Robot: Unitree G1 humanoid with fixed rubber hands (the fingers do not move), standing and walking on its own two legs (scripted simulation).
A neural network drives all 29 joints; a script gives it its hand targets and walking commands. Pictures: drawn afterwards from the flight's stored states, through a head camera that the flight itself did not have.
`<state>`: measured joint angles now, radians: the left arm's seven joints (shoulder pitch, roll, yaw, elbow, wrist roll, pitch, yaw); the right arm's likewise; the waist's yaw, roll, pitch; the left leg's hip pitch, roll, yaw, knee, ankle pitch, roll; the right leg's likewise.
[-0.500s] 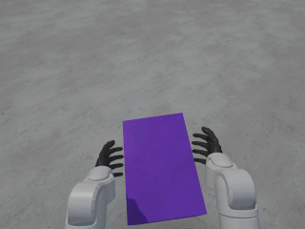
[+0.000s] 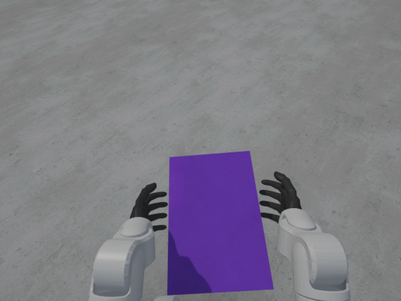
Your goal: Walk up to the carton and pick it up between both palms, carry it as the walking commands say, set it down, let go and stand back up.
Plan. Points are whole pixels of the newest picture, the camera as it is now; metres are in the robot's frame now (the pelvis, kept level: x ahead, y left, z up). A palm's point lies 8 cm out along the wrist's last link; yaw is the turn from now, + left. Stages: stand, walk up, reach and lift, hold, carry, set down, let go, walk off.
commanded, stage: carry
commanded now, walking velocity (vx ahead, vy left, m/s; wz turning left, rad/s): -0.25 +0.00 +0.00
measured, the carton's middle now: (214, 223) +0.30 -0.01 -0.03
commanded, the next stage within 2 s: none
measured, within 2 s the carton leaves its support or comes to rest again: neither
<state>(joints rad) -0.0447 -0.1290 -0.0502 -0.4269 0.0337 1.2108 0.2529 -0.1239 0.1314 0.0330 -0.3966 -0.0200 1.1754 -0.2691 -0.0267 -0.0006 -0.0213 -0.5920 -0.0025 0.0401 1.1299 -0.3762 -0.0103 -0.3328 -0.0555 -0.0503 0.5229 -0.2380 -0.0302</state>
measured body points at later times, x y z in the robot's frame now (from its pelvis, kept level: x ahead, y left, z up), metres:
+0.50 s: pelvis -0.22 +0.05 +0.00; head -0.20 +0.07 +0.45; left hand +0.04 +0.21 +0.08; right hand +0.09 -0.05 +0.10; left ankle -0.17 +0.15 -0.74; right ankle -0.22 -0.09 -0.66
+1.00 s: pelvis -0.42 +0.05 -0.01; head -0.41 +0.04 +0.44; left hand -0.16 +0.19 +0.08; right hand -0.13 -0.06 +0.09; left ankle -0.50 +0.19 -0.70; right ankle -0.33 -0.06 -0.74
